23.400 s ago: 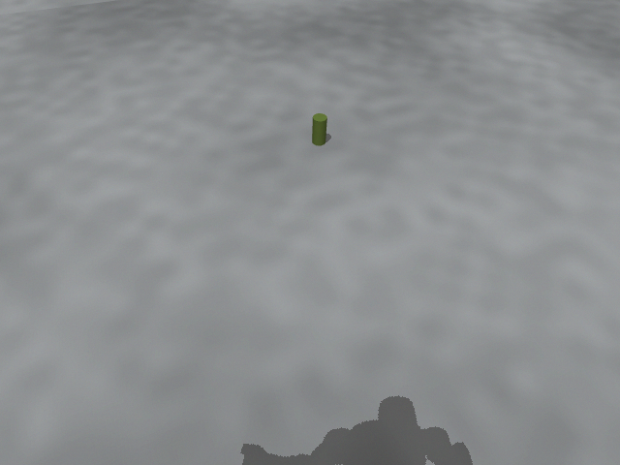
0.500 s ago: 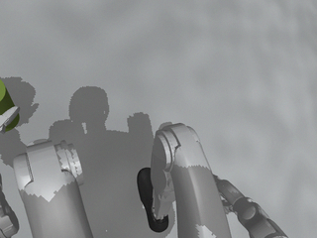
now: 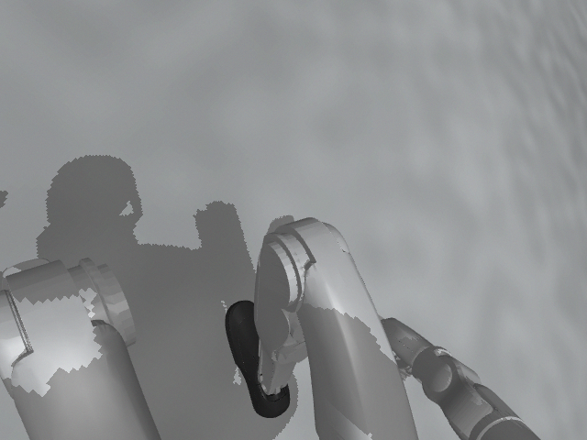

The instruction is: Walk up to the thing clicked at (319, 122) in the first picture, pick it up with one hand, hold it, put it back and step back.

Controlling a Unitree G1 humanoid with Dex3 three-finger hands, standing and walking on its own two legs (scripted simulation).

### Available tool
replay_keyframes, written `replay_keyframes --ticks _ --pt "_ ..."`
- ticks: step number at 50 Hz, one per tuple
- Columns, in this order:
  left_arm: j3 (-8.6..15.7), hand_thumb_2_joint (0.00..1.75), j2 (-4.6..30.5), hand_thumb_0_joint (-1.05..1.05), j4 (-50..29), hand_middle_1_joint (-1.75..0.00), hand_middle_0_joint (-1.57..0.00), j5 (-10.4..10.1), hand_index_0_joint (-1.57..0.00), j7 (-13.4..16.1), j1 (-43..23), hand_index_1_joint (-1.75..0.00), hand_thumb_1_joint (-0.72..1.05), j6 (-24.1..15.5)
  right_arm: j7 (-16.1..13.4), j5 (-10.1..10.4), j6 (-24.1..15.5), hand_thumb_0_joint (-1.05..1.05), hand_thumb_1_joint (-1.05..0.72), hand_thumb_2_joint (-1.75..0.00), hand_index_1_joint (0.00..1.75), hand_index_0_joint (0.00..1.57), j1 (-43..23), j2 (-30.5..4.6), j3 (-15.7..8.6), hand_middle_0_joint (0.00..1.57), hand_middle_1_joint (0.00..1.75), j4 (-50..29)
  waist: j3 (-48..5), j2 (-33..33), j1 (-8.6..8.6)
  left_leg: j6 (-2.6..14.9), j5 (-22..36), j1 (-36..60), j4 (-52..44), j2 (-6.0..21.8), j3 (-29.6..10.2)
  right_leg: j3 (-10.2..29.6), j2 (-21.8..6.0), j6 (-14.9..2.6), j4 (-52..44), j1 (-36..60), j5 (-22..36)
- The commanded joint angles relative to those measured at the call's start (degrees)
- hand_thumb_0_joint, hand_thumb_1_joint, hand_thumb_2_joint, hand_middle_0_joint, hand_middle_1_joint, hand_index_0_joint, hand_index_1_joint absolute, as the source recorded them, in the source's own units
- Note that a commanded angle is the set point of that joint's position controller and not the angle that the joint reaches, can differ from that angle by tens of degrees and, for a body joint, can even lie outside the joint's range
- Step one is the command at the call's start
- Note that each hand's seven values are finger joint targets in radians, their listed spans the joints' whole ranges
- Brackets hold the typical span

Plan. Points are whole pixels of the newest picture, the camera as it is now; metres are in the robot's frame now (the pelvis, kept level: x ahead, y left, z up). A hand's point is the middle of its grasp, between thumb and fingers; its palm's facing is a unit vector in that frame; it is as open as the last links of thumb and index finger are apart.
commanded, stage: lower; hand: left
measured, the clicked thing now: out of the picture +0.42 +0.30 -0.18
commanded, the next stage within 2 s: loosen in 0.64 s
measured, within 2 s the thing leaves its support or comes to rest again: rests again in 1.60 s
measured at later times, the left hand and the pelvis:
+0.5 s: hand out of the picture +0.42 +0.30 -0.17, palm faces +0.39 -0.92 +0.01, open 10.4 cm; pelvis +0.00 +0.01 +0.00, yaw -2 degrees
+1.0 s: hand out of the picture +0.42 +0.30 -0.18, palm faces +0.40 -0.92 +0.02, open 10.4 cm; pelvis -0.01 +0.01 +0.00, yaw -3 degrees
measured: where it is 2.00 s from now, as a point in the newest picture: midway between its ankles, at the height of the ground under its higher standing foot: (188, 414)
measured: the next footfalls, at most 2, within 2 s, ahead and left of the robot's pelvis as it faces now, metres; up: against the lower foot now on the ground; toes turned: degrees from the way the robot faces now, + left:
none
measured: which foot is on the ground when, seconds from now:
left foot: down 0.00-1.00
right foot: down 0.00-1.00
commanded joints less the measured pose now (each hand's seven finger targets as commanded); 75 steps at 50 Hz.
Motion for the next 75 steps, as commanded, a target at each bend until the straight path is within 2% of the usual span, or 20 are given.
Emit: replay_keyframes --ticks 1,5,10,14,18,19,25,37,41,45,46,48,50,52,54,56,59,63,65,75 --pt "-0.52 1.19 10.44 0.0 -7.38 -1.32 -1.19 -0.05 -1.21 0.74 -11.21 -1.32 0.17 -5.22 -0.99 -0.48 -0.04 0.0 -0.91 -0.91 0.3 0.2 0.7 -19.71 -6.24 0.2 0.3 -1.48 -31.37 28.75 -4.17 0.58 3.84 22.04 -17.62 2.68 7.35 -7.86 1.66 -4.46 -11.32 14.25 9.65" --pt "0.4 1.2 11.1 0.0 -7.61 -1.31 -1.18 0.12 -1.19 1.66 -10.06 -1.32 0.15 -5.9 -0.95 -0.86 0.19 0.0 -0.91 -0.91 0.3 0.2 0.6 -20.11 -5.85 0.2 0.3 -1.59 -31.74 30.14 -4.13 0.01 6.54 24.82 -18.28 3.1 6.09 -8.65 1.79 -4.43 -10.44 14.72 11.67" --pt "-0.31 1.2 11.95 0.0 -7.17 -1.3 -1.19 0.89 -1.19 2.85 -11.62 -1.31 0.18 -6.51 -0.83 -1.15 0.46 0.0 -0.91 -0.91 0.3 0.2 -0.11 -20.31 -5.37 0.2 0.3 -1.7 -28.79 30.79 -5.14 0.21 3.52 23.0 -18.32 3.12 5.93 -8.88 1.9 -4.41 -10.84 13.68 9.67" --pt "0.16 1.19 12.91 0.0 -7.48 -1.3 -1.19 0.82 -1.2 3.61 -11.22 -1.31 0.18 -7.17 -0.65 -1.5 0.4 0.0 -0.91 -0.91 0.3 0.2 -0.07 -20.05 -4.75 0.2 0.3 -1.85 -30.62 30.41 -4.91 0.32 5.1 23.48 -17.54 3.07 5.91 -8.96 2.23 -4.32 -10.96 15.32 10.98" --pt "-1.23 1.21 11.16 0.0 -6.33 -1.3 -1.18 1.3 -1.19 4.04 -11.18 -1.31 0.19 -7.34 -0.69 -1.9 0.61 0.0 -0.91 -0.91 0.3 0.2 -0.12 -20.29 -4.54 0.2 0.3 -1.7 -29.8 30.78 -6.02 -0.06 6.25 24.82 -17.99 3.28 5.05 -9.56 2.29 -4.3 -10.64 14.98 12.01" --pt "-1.17 1.2 11.53 0.0 -6.24 -1.29 -1.19 1.36 -1.19 4.21 -10.51 -1.31 0.2 -7.33 -0.67 -1.72 0.59 0.0 -0.91 -0.91 0.3 0.2 -0.56 -20.31 -4.55 0.2 0.3 -1.86 -28.79 30.5 -5.31 -0.02 5.69 24.49 -18.32 3.4 4.88 -9.52 2.32 -4.4 -10.59 14.22 11.37" --pt "-0.62 1.22 12.29 0.0 -5.18 -1.32 -1.22 0.79 -1.22 4.62 -10.07 -1.34 0.17 -7.86 -0.55 -1.89 0.48 0.0 -0.91 -0.91 0.3 0.2 -1.16 -20.21 -4.03 0.2 0.3 -2.31 -28.77 28.82 -5.3 0.55 4.2 22.85 -17.23 3.28 5.17 -9.5 2.76 -4.22 -11.37 15.04 10.64" --pt "-1.15 1.24 12.35 0.0 -3.78 -1.32 -1.24 1.37 -1.24 5.46 -10.47 -1.34 0.24 -8.92 -0.53 -2.52 0.48 0.0 -0.91 -0.91 0.3 0.2 -1.53 -20.62 -3.23 0.2 0.3 -2.48 -26.85 29.3 -6.48 0.31 3.85 22.73 -17.5 3.74 3.97 -10.24 3.03 -4.23 -11.09 14.57 10.59" --pt "-1.29 0.92 12.2 0.0 -3.88 -1.06 -1.08 1.57 -1.1 5.84 -10.62 -1.05 0.05 -9.2 -0.48 -2.64 0.53 0.0 -0.92 -0.9 0.3 0.2 -1.7 -20.59 -3.19 0.2 0.3 -2.54 -26.21 29.48 -6.48 0.09 4.58 23.97 -18.07 4.02 3.26 -10.48 2.99 -4.18 -10.71 13.92 10.96" --pt "-1.83 0.65 12.22 0.0 -3.41 -0.88 -0.97 2.02 -0.98 6.01 -11.12 -0.87 -0.14 -9.19 -0.48 -2.73 0.67 0.0 -0.92 -0.9 0.3 0.2 -2.09 -20.52 -3.18 0.2 0.3 -2.66 -24.97 29.5 -6.76 0.15 2.95 23.14 -18.32 4.01 3.09 -10.61 2.97 -4.19 -10.89 13.03 9.72" --pt "-1.81 0.63 12.51 0.0 -3.76 -0.8 -0.89 1.98 -0.9 5.99 -11.15 -0.8 -0.22 -9.23 -0.46 -2.76 0.63 0.0 -0.92 -0.9 0.3 0.2 -2.12 -20.45 -3.13 0.2 0.3 -2.82 -24.86 29.08 -6.69 0.36 2.65 22.88 -18.08 4.06 3.28 -10.43 3.05 -4.13 -11.14 13.2 9.65" --pt "-1.93 0.79 12.07 0.0 -2.89 -0.96 -1.03 2.34 -1.04 6.13 -11.2 -0.96 -0.1 -9.14 -0.46 -2.86 0.74 0.0 -0.91 -0.9 0.3 0.2 -1.95 -20.61 -3.24 0.2 0.3 -2.53 -24.66 29.57 -6.97 0.0 3.04 23.82 -18.73 4.18 2.71 -10.67 2.91 -4.1 -10.75 12.84 9.74" --pt "-1.97 0.66 12.12 0.0 -3.52 -0.84 -0.93 2.08 -0.94 5.93 -11.02 -0.83 -0.21 -9.36 -0.47 -2.77 0.65 0.0 -0.93 -0.9 0.3 0.2 -2.28 -20.6 -3.26 0.2 0.3 -2.7 -25.11 29.35 -6.95 0.11 2.93 23.87 -18.41 4.17 2.82 -10.67 3.06 -4.14 -10.86 12.94 9.71" --pt "-2.23 0.82 11.5 0.0 -3.19 -0.98 -1.03 1.83 -1.03 5.84 -10.68 -0.98 -0.05 -9.24 -0.5 -2.79 0.67 0.0 -0.91 -0.9 0.3 0.2 -2.02 -20.17 -3.08 0.2 0.3 -2.6 -25.69 28.53 -6.83 0.28 3.62 23.64 -18.02 4.05 3.15 -10.43 3.22 -4.11 -11.29 13.94 10.25" --pt "-2.38 0.69 11.58 0.0 -3.32 -0.82 -0.9 1.65 -0.92 5.71 -11.0 -0.83 -0.15 -9.39 -0.43 -2.8 0.57 0.0 -0.93 -0.9 0.3 0.2 -2.06 -20.23 -2.91 0.2 0.3 -2.74 -25.59 28.39 -6.82 0.39 2.8 22.98 -18.02 4.06 3.04 -10.53 3.33 -4.13 -11.36 13.96 9.67" --pt "-2.17 0.83 12.13 0.0 -2.92 -0.97 -1.02 1.87 -1.02 5.72 -11.19 -0.97 0.01 -9.42 -0.52 -2.9 0.57 0.0 -0.91 -0.9 0.3 0.2 -2.14 -20.49 -2.9 0.2 0.3 -2.68 -25.81 28.81 -7.06 0.18 3.19 24.05 -18.29 4.2 2.71 -10.75 3.23 -4.08 -11.15 13.68 9.97" --pt "-2.13 0.63 12.61 0.0 -2.67 -0.81 -0.91 1.82 -0.92 5.8 -11.15 -0.8 -0.02 -9.41 -0.55 -2.79 0.6 0.0 -0.92 -0.9 0.3 0.2 -2.37 -20.45 -2.73 0.2 0.3 -2.83 -24.45 28.66 -6.86 0.47 1.56 22.39 -18.06 4.03 2.94 -10.66 3.35 -4.15 -11.45 13.1 9.03" --pt "-2.21 0.52 12.02 0.0 -2.94 -0.62 -0.7 1.52 -0.69 5.64 -11.72 -0.62 -0.22 -9.47 -0.68 -2.93 0.51 0.0 -0.92 -0.9 0.3 0.2 -2.04 -20.39 -2.76 0.2 0.3 -2.68 -25.15 28.08 -7.32 0.59 2.21 22.71 -17.67 3.97 3.18 -10.63 3.43 -4.07 -11.99 13.9 9.54" --pt "-1.82 0.43 12.52 0.0 -2.83 -0.52 -0.62 1.58 -0.61 5.84 -10.73 -0.53 -0.26 -9.58 -0.62 -2.84 0.56 0.0 -0.92 -0.9 0.3 0.2 -2.11 -20.46 -2.67 0.2 0.3 -2.84 -25.41 28.25 -6.72 0.34 2.88 23.45 -18.22 4.13 2.66 -10.9 3.35 -4.15 -11.33 13.8 9.96" --pt "-0.83 0.28 13.46 0.0 -3.46 -0.33 -0.44 1.42 -0.42 6.05 -9.65 -0.35 -0.4 -9.66 -0.67 -3.05 1.01 0.0 -0.92 -0.9 0.3 0.2 -2.21 -20.46 -2.28 0.2 0.3 -3.05 -25.88 29.91 -6.24 0.18 4.86 23.78 -17.7 4.06 3.21 -10.79 3.31 -4.19 -11.31 15.2 11.12"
